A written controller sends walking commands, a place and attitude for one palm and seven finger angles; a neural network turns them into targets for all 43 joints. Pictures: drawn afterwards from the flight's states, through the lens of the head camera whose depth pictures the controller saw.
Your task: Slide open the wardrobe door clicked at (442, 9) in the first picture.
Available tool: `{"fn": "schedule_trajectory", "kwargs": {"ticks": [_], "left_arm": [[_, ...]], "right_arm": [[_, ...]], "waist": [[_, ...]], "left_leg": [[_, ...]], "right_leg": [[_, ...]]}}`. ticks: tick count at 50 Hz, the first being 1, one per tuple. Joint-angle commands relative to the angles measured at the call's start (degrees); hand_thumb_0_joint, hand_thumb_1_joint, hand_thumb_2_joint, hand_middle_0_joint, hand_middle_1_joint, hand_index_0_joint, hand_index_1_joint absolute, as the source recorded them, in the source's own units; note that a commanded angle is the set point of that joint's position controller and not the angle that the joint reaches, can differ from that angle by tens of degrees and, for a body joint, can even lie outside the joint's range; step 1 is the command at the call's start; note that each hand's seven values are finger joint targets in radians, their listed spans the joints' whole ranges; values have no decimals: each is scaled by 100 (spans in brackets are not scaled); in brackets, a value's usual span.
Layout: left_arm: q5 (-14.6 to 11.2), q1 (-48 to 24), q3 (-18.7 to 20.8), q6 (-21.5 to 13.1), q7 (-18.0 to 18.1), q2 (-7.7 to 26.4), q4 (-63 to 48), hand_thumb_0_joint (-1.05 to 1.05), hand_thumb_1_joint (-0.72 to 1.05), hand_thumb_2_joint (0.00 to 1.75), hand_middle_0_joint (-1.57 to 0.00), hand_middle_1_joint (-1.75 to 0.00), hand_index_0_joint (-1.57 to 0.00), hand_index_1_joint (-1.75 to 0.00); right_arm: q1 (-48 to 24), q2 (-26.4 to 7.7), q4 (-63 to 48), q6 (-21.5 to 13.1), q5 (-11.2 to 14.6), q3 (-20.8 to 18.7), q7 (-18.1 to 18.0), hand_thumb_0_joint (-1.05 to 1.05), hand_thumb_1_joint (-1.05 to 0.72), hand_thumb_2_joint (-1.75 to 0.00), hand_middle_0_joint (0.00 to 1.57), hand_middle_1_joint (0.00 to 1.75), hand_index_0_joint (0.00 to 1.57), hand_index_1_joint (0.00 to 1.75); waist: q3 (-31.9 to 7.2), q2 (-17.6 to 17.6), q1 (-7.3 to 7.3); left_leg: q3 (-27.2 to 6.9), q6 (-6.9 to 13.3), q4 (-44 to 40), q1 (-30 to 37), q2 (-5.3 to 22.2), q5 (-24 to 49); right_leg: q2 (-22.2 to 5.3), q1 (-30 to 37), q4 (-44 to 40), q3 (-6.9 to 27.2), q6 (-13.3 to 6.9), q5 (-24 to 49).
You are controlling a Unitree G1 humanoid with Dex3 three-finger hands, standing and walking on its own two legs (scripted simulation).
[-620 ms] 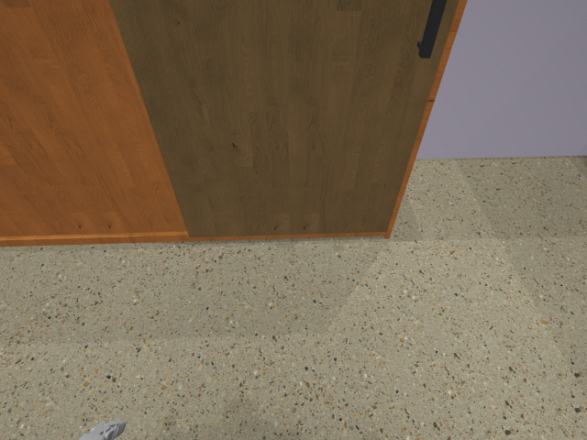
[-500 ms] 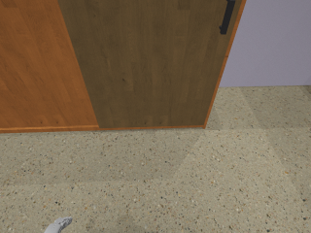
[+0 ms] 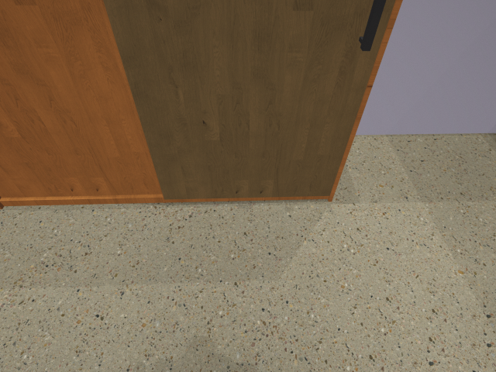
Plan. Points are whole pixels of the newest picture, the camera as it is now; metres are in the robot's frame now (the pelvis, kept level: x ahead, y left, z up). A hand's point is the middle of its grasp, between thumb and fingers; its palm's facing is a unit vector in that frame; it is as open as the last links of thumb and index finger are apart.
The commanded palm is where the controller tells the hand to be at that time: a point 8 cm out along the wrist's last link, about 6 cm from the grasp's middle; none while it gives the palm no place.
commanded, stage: stand and wait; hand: right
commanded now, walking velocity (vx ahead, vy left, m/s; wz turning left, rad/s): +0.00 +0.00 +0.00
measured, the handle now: (370, 20) +1.05 -0.31 +0.14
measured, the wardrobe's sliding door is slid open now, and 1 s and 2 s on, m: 0.00 0.00 0.00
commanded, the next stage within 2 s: look at it before walking up in 0.40 s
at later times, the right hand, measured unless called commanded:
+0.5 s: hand out of the picture +0.07 -0.24 -0.15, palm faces -0.03 +0.94 -0.33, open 7.3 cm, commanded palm none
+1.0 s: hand out of the picture +0.07 -0.24 -0.15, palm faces -0.02 +0.94 -0.33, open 7.3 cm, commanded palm none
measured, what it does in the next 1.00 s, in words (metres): stands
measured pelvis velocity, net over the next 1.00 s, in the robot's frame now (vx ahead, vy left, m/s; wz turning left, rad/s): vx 0.00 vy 0.00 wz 0.00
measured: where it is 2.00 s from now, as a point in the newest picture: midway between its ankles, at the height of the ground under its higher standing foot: outside the picture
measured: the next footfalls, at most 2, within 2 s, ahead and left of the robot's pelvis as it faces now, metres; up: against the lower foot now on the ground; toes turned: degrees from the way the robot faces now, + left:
left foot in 1.90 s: +0.12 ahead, +0.09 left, +0.00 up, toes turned -22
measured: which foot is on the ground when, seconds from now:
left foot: down 0.00-1.00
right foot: down 0.00-1.00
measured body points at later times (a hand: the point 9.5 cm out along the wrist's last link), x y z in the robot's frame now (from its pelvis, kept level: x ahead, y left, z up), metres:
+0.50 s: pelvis -0.01 +0.01 +0.00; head +0.00 +0.01 +0.45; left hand +0.07 +0.30 -0.13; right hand +0.07 -0.29 -0.13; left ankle +0.00 +0.12 -0.74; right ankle +0.00 -0.12 -0.74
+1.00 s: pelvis +0.00 +0.00 +0.00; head +0.00 +0.00 +0.45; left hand +0.08 +0.30 -0.13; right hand +0.07 -0.29 -0.13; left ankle +0.00 +0.12 -0.74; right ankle +0.00 -0.12 -0.74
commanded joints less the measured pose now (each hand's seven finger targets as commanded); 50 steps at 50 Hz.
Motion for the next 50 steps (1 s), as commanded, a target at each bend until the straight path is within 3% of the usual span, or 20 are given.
{"fn": "schedule_trajectory", "kwargs": {"ticks": [1,22,36,50], "left_arm": [[17,-365,197,-168,65,1144,-373,0,90,90,-20,-30,-20,-30],[22,-294,182,-158,50,1125,-259,0,90,90,-20,-30,-20,-30],[8,-294,179,-175,69,1138,-227,0,90,90,-20,-30,-20,-30],[10,-336,174,-173,68,1158,-245,0,90,90,-20,-30,-20,-30]], "right_arm": [[-336,-1189,-370,-187,27,-233,-84,0,-90,-90,20,30,20,30],[-362,-1191,-339,-196,16,-231,-67,0,-90,-90,20,30,20,30],[-281,-1168,-276,-205,23,-217,-74,0,-90,-90,20,30,20,30],[-302,-1181,-261,-194,13,-217,-70,0,-90,-90,20,30,20,30]], "waist": [[-448,-14,0],[-256,26,3],[-427,-53,1],[-360,-66,-9]], "left_leg": [[-556,188,-407,131,668,847],[-653,191,-663,-30,651,352],[-553,177,-572,127,663,934],[-539,160,-631,143,647,804]], "right_leg": [[-622,-41,-403,489,-200,830],[-616,-109,-522,521,-160,551],[-669,66,-508,518,-163,969],[-664,68,-605,558,-164,909]]}}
